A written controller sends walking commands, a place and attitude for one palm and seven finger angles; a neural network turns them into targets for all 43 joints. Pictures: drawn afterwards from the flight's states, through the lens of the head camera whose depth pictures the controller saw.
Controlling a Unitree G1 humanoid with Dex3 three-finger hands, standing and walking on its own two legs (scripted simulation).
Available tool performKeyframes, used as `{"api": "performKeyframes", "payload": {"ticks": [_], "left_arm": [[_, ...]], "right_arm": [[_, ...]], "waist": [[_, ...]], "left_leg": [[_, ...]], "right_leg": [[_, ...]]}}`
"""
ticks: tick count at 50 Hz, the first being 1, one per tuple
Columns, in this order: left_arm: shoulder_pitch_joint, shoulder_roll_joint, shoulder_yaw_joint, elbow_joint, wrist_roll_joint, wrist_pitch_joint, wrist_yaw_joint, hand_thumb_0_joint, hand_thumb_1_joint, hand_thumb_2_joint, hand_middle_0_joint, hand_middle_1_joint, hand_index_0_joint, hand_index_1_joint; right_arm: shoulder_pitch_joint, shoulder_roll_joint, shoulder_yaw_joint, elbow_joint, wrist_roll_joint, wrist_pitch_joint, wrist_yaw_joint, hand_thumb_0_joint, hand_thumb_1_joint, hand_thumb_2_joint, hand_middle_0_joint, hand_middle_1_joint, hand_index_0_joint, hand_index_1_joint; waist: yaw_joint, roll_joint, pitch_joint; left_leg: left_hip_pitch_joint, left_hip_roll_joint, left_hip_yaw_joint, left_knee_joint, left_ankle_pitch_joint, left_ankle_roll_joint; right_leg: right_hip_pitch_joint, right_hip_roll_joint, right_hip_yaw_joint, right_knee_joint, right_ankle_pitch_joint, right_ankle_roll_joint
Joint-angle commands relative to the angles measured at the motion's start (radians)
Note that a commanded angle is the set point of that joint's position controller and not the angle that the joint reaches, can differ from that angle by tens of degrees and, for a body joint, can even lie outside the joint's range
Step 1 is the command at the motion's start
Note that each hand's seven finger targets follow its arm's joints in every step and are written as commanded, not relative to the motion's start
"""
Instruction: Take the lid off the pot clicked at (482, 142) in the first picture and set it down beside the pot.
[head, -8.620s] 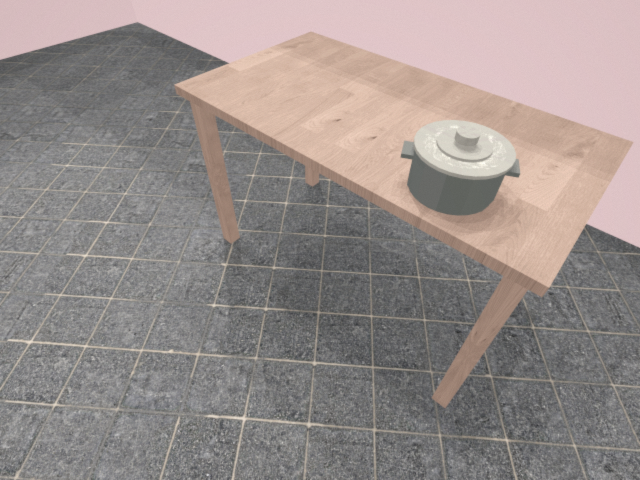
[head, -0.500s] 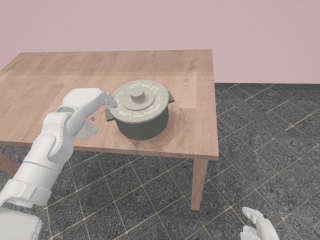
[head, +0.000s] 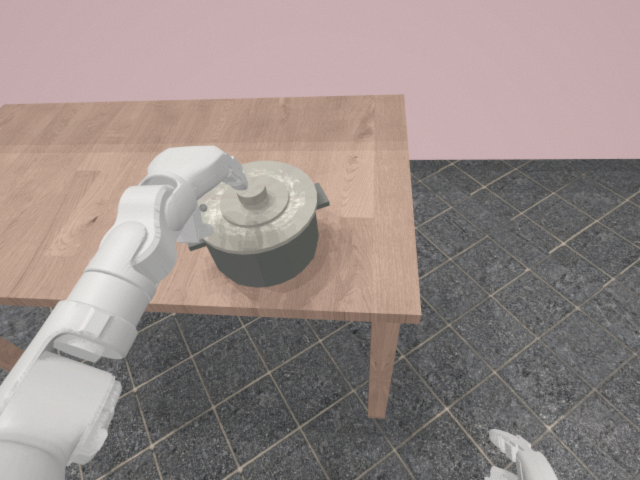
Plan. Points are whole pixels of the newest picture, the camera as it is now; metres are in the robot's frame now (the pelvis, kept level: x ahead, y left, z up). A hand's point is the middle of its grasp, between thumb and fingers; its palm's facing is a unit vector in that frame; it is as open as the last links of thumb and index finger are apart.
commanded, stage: move the open hand above the knob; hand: left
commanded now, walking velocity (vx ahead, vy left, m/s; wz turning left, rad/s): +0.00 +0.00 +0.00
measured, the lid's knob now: (251, 191) +0.52 +0.12 +0.06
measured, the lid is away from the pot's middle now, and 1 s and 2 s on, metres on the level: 0.00 0.00 0.00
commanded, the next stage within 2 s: lower the open fingers around the knob in 1.18 s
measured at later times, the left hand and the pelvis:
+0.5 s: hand (243, 168) +0.50 +0.12 +0.12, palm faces -0.32 -0.01 -0.95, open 10.0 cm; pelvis +0.01 +0.00 +0.00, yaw -2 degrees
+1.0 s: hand (234, 170) +0.50 +0.13 +0.12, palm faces -0.33 -0.02 -0.94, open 10.0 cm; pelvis +0.01 +0.00 +0.00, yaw -2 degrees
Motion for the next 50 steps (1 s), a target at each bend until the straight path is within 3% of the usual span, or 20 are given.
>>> {"api": "performKeyframes", "payload": {"ticks": [1,7,10,13,15,17,19,21,23,26,27,29,32,34,36,38,40,44,47,50], "left_arm": [[-0.511,0.211,0.126,-0.098,0.014,0.004,0.041,0.0,-0.263,1.372,-0.834,-0.081,-0.834,-0.081],[-0.661,0.161,0.075,-0.017,0.023,0.001,0.041,0.0,-0.263,1.372,-0.834,-0.081,-0.834,-0.081],[-0.676,0.208,0.119,0.081,0.025,-0.007,0.044,0.0,-0.263,1.372,-0.834,-0.081,-0.834,-0.081],[-0.774,0.128,0.055,0.084,0.033,-0.014,0.049,0.0,-0.263,1.372,-0.834,-0.081,-0.834,-0.081],[-0.765,0.202,0.119,0.135,0.035,-0.018,0.057,0.0,-0.263,1.372,-0.834,-0.081,-0.834,-0.081],[-0.778,0.124,0.06,0.179,0.036,-0.014,0.06,0.0,-0.263,1.372,-0.834,-0.081,-0.834,-0.081],[-0.801,0.114,0.06,0.221,0.037,-0.005,0.065,0.0,-0.263,1.372,-0.834,-0.081,-0.834,-0.081],[-0.822,0.195,0.115,0.241,0.049,-0.004,0.077,0.0,-0.263,1.372,-0.834,-0.081,-0.834,-0.081],[-0.849,0.134,0.064,0.281,0.057,0.006,0.079,0.0,-0.263,1.372,-0.834,-0.081,-0.834,-0.081],[-0.865,0.182,0.104,0.261,0.062,0.0,0.082,0.0,-0.263,1.372,-0.834,-0.081,-0.834,-0.081],[-0.891,0.163,0.089,0.225,0.064,-0.007,0.082,0.0,-0.263,1.372,-0.834,-0.081,-0.834,-0.081],[-0.848,0.147,0.092,0.259,0.063,-0.01,0.08,0.0,-0.263,1.372,-0.834,-0.081,-0.834,-0.081],[-0.794,0.196,0.127,0.316,0.063,-0.002,0.085,0.0,-0.263,1.372,-0.834,-0.081,-0.834,-0.081],[-0.83,0.163,0.097,0.271,0.063,-0.006,0.082,0.0,-0.263,1.372,-0.834,-0.081,-0.834,-0.081],[-0.858,0.178,0.104,0.22,0.068,-0.011,0.084,0.0,-0.263,1.372,-0.834,-0.081,-0.834,-0.081],[-0.818,0.161,0.095,0.264,0.063,-0.005,0.081,0.0,-0.263,1.372,-0.834,-0.081,-0.834,-0.081],[-0.85,0.202,0.12,0.223,0.056,-0.011,0.078,0.0,-0.263,1.372,-0.834,-0.081,-0.834,-0.081],[-0.832,0.152,0.088,0.197,0.052,-0.018,0.068,0.0,-0.263,1.372,-0.834,-0.081,-0.834,-0.081],[-0.817,0.127,0.061,0.249,0.046,-0.005,0.062,0.0,-0.263,1.372,-0.834,-0.081,-0.834,-0.081],[-0.868,0.145,0.067,0.206,0.044,-0.015,0.059,0.0,-0.263,1.372,-0.834,-0.081,-0.834,-0.081]], "right_arm": [[-0.048,-0.107,-0.032,-0.122,0.004,-0.026,-0.006,0.0,-0.9,-0.9,0.2,0.3,0.2,0.3],[-0.015,-0.106,-0.037,-0.096,0.003,-0.018,-0.013,0.0,-0.9,-0.9,0.2,0.3,0.2,0.3],[0.013,-0.116,-0.036,-0.08,0.002,-0.015,-0.018,0.0,-0.9,-0.9,0.2,0.3,0.2,0.3],[0.031,-0.109,-0.045,-0.069,-0.002,-0.017,-0.019,0.0,-0.9,-0.9,0.2,0.3,0.2,0.3],[0.05,-0.12,-0.045,-0.059,-0.004,-0.016,-0.021,0.0,-0.9,-0.9,0.2,0.3,0.2,0.3],[0.054,-0.111,-0.046,-0.053,-0.004,-0.016,-0.02,0.0,-0.9,-0.9,0.2,0.3,0.2,0.3],[0.074,-0.118,-0.05,-0.041,-0.005,-0.014,-0.019,0.0,-0.9,-0.9,0.2,0.3,0.2,0.3],[0.083,-0.126,-0.047,-0.038,-0.008,-0.017,-0.023,0.0,-0.9,-0.9,0.2,0.3,0.2,0.3],[0.093,-0.121,-0.05,-0.029,-0.004,-0.018,-0.026,0.0,-0.9,-0.9,0.2,0.3,0.2,0.3],[0.105,-0.126,-0.052,-0.033,-0.01,-0.022,-0.024,0.0,-0.9,-0.9,0.2,0.3,0.2,0.3],[0.106,-0.121,-0.055,-0.038,-0.013,-0.027,-0.024,0.0,-0.9,-0.9,0.2,0.3,0.2,0.3],[0.119,-0.118,-0.06,-0.036,-0.014,-0.03,-0.023,0.0,-0.9,-0.9,0.2,0.3,0.2,0.3],[0.123,-0.128,-0.056,-0.032,-0.012,-0.029,-0.022,0.0,-0.9,-0.9,0.2,0.3,0.2,0.3],[0.112,-0.122,-0.058,-0.038,-0.01,-0.03,-0.023,0.0,-0.9,-0.9,0.2,0.3,0.2,0.3],[0.114,-0.122,-0.063,-0.04,-0.013,-0.034,-0.021,0.0,-0.9,-0.9,0.2,0.3,0.2,0.3],[0.118,-0.121,-0.062,-0.034,-0.012,-0.033,-0.022,0.0,-0.9,-0.9,0.2,0.3,0.2,0.3],[0.115,-0.127,-0.059,-0.034,-0.01,-0.03,-0.024,0.0,-0.9,-0.9,0.2,0.3,0.2,0.3],[0.104,-0.116,-0.061,-0.043,-0.011,-0.034,-0.022,0.0,-0.9,-0.9,0.2,0.3,0.2,0.3],[0.097,-0.118,-0.057,-0.036,-0.005,-0.024,-0.02,0.0,-0.9,-0.9,0.2,0.3,0.2,0.3],[0.09,-0.119,-0.056,-0.037,-0.005,-0.022,-0.026,0.0,-0.9,-0.9,0.2,0.3,0.2,0.3]], "waist": [[-0.017,-0.125,-0.378],[-0.044,-0.097,-0.397],[-0.04,-0.137,-0.403],[-0.059,-0.11,-0.427],[-0.052,-0.126,-0.446],[-0.064,-0.13,-0.429],[-0.068,-0.13,-0.415],[-0.062,-0.14,-0.465],[-0.079,-0.14,-0.439],[-0.068,-0.109,-0.492],[-0.071,-0.086,-0.518],[-0.07,-0.101,-0.509],[-0.061,-0.149,-0.473],[-0.066,-0.128,-0.488],[-0.068,-0.084,-0.512],[-0.071,-0.118,-0.484],[-0.068,-0.124,-0.493],[-0.068,-0.101,-0.5],[-0.079,-0.137,-0.428],[-0.083,-0.111,-0.464]], "left_leg": [[0.226,-0.022,-0.051,0.013,0.319,0.032],[0.248,-0.022,-0.052,0.022,0.323,0.033],[0.217,-0.022,-0.046,0.019,0.308,0.036],[0.257,-0.021,-0.049,0.029,0.344,0.038],[0.241,-0.016,-0.046,0.029,0.354,0.039],[0.235,-0.018,-0.044,0.032,0.36,0.038],[0.218,-0.016,-0.042,0.034,0.366,0.039],[0.209,-0.017,-0.04,0.033,0.361,0.041],[0.208,-0.013,-0.037,0.035,0.363,0.04],[0.234,-0.008,-0.044,0.037,0.397,0.039],[0.263,-0.008,-0.046,0.044,0.44,0.041],[0.269,-0.002,-0.051,0.055,0.487,0.042],[0.211,-0.004,-0.034,0.042,0.429,0.043],[0.223,-0.003,-0.036,0.046,0.451,0.044],[0.275,-0.002,-0.043,0.052,0.477,0.045],[0.26,-0.003,-0.038,0.051,0.451,0.046],[0.244,-0.003,-0.036,0.045,0.439,0.046],[0.277,-0.004,-0.041,0.06,0.499,0.048],[0.241,-0.005,-0.034,0.043,0.391,0.044],[0.267,-0.006,-0.041,0.045,0.395,0.043]], "right_leg": [[0.049,0.056,0.025,-0.025,0.4,-0.032],[0.003,0.057,0.023,-0.023,0.391,-0.033],[0.023,0.057,0.027,-0.022,0.399,-0.032],[-0.018,0.06,0.025,-0.019,0.407,-0.034],[0.006,0.058,0.031,-0.017,0.424,-0.033],[-0.021,0.061,0.027,-0.015,0.427,-0.032],[-0.033,0.064,0.025,-0.017,0.429,-0.035],[0.008,0.062,0.037,-0.012,0.451,-0.032],[-0.032,0.065,0.032,-0.013,0.441,-0.032],[-0.016,0.063,0.036,-0.008,0.449,-0.032],[-0.021,0.063,0.037,-0.006,0.467,-0.033],[-0.037,0.067,0.035,-0.011,0.471,-0.031],[-0.006,0.067,0.036,-0.012,0.481,-0.027],[-0.009,0.063,0.038,-0.013,0.489,-0.029],[-0.027,0.066,0.038,-0.012,0.484,-0.028],[-0.034,0.068,0.035,-0.02,0.472,-0.026],[-0.005,0.064,0.039,-0.018,0.49,-0.026],[-0.024,0.064,0.037,-0.017,0.504,-0.028],[-0.054,0.067,0.029,-0.028,0.437,-0.025],[-0.052,0.064,0.033,-0.024,0.434,-0.029]]}}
